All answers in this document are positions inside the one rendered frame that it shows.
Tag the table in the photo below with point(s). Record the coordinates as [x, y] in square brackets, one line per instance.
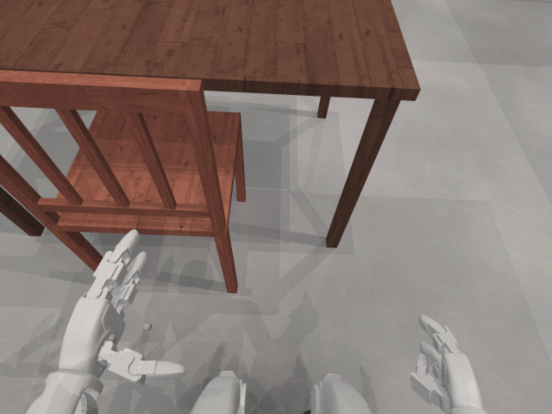
[323, 48]

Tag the robot left thigh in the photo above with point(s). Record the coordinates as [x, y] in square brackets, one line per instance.
[222, 395]

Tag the robot right hand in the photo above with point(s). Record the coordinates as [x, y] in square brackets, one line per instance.
[454, 382]

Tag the robot left hand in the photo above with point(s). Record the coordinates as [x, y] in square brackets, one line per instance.
[99, 313]

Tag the chair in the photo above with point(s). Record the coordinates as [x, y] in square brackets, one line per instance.
[154, 159]

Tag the left robot forearm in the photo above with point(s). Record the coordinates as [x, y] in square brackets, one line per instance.
[68, 392]

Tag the robot thigh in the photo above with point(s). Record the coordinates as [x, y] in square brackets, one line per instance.
[337, 397]
[222, 395]

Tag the robot right thigh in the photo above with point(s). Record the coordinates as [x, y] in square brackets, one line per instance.
[337, 397]

